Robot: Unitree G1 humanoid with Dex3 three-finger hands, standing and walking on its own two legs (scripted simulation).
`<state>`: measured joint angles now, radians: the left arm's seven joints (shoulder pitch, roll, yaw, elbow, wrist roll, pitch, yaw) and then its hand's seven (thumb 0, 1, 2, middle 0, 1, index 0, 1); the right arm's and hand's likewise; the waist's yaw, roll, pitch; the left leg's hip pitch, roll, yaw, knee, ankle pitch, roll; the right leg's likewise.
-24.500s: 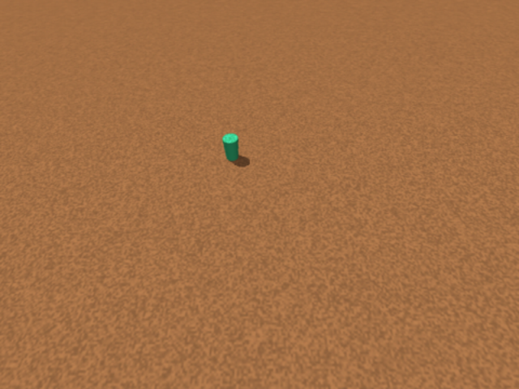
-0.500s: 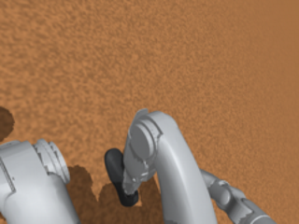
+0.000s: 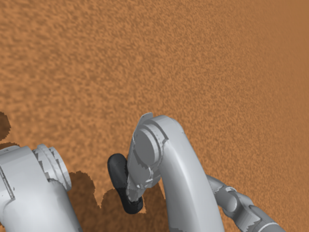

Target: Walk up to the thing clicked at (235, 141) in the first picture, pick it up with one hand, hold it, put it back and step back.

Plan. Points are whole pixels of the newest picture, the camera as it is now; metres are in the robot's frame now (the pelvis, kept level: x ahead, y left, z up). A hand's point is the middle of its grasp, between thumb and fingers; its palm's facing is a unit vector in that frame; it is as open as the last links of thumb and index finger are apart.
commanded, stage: withdraw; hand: left
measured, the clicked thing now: out of the picture +0.44 +0.29 -0.22
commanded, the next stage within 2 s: rise in 0.24 s
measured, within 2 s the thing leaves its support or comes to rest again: neither
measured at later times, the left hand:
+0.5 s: hand out of the picture +0.39 +0.37 -0.09, palm faces +0.38 -0.91 -0.16, open 17.5 cm
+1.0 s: hand out of the picture +0.27 +0.34 +0.09, palm faces +0.31 -0.83 -0.45, open 17.4 cm
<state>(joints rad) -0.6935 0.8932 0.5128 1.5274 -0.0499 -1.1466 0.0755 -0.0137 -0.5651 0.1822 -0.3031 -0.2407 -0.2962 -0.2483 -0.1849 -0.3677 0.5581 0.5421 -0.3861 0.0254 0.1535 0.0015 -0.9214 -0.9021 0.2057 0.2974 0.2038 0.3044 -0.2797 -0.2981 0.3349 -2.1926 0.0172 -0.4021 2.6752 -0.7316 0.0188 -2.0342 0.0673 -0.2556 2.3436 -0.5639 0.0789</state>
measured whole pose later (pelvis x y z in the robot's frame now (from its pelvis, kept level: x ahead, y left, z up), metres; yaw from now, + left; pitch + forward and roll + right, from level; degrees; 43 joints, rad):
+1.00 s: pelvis +0.03 -0.02 +0.18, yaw +13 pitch +32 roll -6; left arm -0.14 0.48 0.29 0.46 0.06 -0.07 0.03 -0.01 -0.53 0.06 -0.06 -0.06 -0.07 -0.05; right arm 0.10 -0.24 0.02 0.54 0.05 0.14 0.00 0.01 -0.90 -0.90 0.20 0.30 0.20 0.31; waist -0.05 0.00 -0.14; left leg -1.87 0.04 -0.07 1.98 -0.67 0.01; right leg -1.84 -0.02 -0.04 1.89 -0.61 0.04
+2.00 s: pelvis +0.11 +0.00 +0.43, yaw +17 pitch +8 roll -2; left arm 0.47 0.20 -0.02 0.00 -0.01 0.28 0.15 -0.01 -0.58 0.03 -0.05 -0.05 -0.06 -0.05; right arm 0.26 -0.20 0.03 0.48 0.01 -0.11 -0.17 0.02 -0.90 -0.90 0.20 0.30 0.20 0.31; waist -0.02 0.04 -0.11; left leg -0.63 0.04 -0.03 0.98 -0.49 -0.01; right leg -0.60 -0.03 -0.06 0.92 -0.45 0.02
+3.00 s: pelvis +0.10 -0.01 +0.44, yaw +17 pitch +6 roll -2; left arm 0.46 0.19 -0.01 0.03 -0.01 0.25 0.13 -0.01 -0.57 0.03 -0.05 -0.05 -0.06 -0.05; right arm 0.27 -0.20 0.02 0.53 0.00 -0.15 -0.18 0.02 -0.90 -0.90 0.20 0.30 0.20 0.31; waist -0.02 0.04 -0.09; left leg -0.60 0.05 -0.03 0.95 -0.46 -0.02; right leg -0.58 -0.02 -0.05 0.89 -0.42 0.02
